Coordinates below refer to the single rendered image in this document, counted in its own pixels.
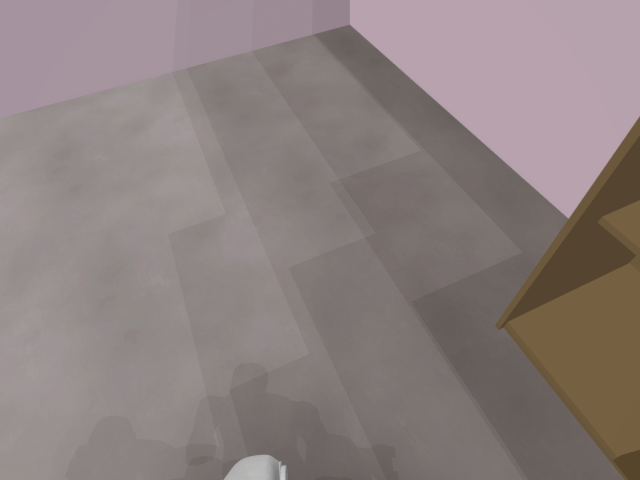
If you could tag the wardrobe door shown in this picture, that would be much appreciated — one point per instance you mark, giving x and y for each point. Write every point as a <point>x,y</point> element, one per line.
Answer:
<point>629,464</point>

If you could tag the left robot thigh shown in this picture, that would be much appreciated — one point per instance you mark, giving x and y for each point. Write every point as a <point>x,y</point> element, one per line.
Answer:
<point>258,467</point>

